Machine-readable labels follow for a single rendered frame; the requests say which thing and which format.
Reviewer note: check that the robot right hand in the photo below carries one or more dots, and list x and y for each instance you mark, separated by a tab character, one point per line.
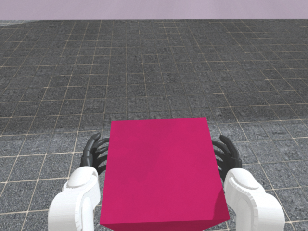
230	156

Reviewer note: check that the robot left forearm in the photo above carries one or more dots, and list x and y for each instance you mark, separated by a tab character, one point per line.
72	209

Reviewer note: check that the robot left hand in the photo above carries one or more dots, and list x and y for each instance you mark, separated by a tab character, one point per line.
91	153

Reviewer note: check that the robot right forearm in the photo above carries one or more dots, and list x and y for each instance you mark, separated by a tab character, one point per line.
255	209

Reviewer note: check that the carton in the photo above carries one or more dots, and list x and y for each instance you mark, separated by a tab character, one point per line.
162	175

